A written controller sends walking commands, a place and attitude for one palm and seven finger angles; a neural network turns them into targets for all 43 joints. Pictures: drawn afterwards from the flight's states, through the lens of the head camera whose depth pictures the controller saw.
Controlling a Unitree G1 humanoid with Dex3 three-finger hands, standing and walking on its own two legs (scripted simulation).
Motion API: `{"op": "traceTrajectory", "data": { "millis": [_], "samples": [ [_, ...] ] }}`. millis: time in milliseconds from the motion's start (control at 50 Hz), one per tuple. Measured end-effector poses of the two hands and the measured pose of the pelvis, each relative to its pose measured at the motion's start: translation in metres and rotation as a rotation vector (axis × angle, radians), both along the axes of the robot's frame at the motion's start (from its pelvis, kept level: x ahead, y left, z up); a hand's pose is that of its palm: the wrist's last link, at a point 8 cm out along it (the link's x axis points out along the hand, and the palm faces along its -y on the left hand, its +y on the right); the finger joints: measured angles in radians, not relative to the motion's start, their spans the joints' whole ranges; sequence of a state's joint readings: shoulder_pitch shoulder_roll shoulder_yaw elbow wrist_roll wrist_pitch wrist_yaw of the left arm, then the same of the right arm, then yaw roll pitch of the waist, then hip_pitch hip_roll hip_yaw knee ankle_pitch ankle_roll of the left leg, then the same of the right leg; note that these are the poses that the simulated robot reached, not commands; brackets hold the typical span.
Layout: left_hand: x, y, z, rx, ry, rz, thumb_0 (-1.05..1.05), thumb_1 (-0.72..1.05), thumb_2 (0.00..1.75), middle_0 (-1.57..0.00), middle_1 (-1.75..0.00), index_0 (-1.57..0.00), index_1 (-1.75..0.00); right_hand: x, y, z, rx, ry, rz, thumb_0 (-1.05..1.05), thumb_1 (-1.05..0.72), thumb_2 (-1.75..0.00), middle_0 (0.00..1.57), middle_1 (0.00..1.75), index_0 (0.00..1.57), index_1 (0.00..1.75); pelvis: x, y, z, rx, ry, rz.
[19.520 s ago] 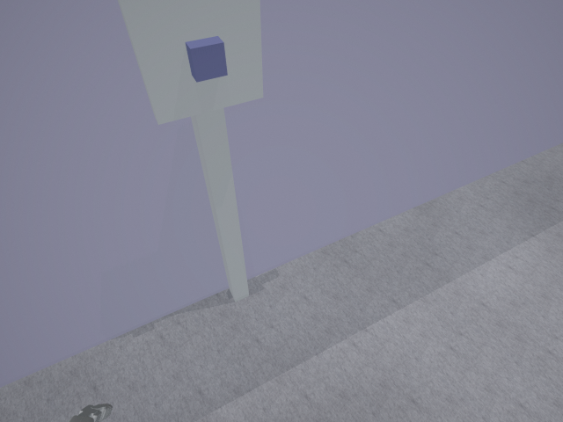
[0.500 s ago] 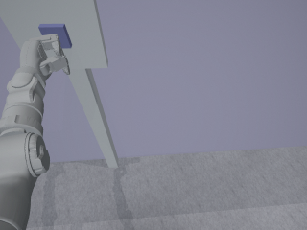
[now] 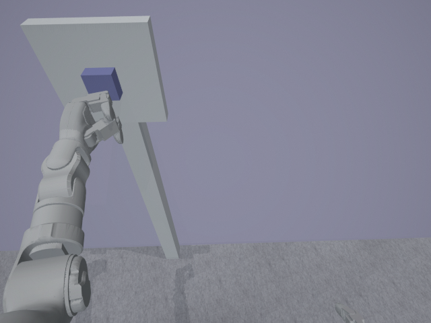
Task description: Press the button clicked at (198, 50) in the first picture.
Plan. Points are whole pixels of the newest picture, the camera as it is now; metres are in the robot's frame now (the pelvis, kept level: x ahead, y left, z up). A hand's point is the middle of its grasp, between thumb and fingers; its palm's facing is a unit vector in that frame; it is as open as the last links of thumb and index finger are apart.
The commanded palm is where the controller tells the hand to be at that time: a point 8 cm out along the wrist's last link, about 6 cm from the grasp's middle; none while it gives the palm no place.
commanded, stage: pull the fist back off the button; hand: left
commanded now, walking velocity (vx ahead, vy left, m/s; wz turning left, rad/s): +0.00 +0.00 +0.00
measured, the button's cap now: (103, 83) +0.51 +0.23 +0.21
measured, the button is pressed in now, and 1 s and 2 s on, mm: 0 0 0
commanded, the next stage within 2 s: draw the hand back to the body in 0.32 s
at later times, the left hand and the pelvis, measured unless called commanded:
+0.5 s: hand (101, 142) +0.36 +0.20 +0.18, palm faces +0.07 -1.00 +0.01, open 3.1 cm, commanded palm +0.32 +0.26 +0.18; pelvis +0.00 -0.02 +0.00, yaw +2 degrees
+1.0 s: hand (68, 190) +0.27 +0.22 +0.18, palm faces +0.20 -0.97 -0.14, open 3.1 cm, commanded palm +0.23 +0.26 +0.18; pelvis -0.01 -0.01 +0.01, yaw +1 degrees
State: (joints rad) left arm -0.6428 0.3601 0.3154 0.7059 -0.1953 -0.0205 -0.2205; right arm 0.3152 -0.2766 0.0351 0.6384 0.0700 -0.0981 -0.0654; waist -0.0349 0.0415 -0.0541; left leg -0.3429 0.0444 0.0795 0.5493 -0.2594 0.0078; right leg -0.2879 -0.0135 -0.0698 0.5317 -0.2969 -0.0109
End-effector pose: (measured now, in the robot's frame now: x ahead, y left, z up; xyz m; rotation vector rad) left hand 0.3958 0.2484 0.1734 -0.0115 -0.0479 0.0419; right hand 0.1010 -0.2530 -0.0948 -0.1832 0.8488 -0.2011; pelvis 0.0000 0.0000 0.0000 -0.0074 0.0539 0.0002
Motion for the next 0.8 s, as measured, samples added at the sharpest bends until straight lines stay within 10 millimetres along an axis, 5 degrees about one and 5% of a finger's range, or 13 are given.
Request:
{"op": "traceTrajectory", "data": {
  "millis": [200,360,560,800],
  "samples": [
    [-0.042,0.013,0.004,0.002,0.000,0.049,0.02,0.90,0.90,-1.31,-1.50,-1.30,-1.50,0.064,0.006,0.020,0.018,-0.136,0.063,0.01,-0.91,-0.90,0.20,0.30,0.20,0.30,0.009,-0.008,0.003,0.008,-0.043,0.007],
    [-0.067,0.014,0.004,0.008,0.028,0.045,0.02,0.90,0.90,-1.31,-1.50,-1.30,-1.50,0.090,0.011,0.029,0.005,-0.185,0.116,0.01,-0.91,-0.90,0.20,0.30,0.20,0.30,0.005,-0.013,0.003,0.006,-0.069,0.042],
    [-0.061,0.003,0.009,0.003,0.019,0.030,0.02,0.90,0.90,-1.31,-1.50,-1.30,-1.50,0.069,0.010,0.023,0.024,-0.161,0.089,0.01,-0.91,-0.90,0.20,0.30,0.20,0.30,-0.001,-0.016,0.004,0.010,-0.071,0.027],
    [-0.115,0.017,0.000,0.021,0.006,0.062,0.02,0.90,0.90,-1.30,-1.50,-1.30,-1.50,0.045,0.001,0.018,0.015,-0.141,0.065,0.02,-0.91,-0.90,0.20,0.30,0.20,0.30,-0.005,-0.015,0.004,0.011,-0.102,0.016]
  ]
}}
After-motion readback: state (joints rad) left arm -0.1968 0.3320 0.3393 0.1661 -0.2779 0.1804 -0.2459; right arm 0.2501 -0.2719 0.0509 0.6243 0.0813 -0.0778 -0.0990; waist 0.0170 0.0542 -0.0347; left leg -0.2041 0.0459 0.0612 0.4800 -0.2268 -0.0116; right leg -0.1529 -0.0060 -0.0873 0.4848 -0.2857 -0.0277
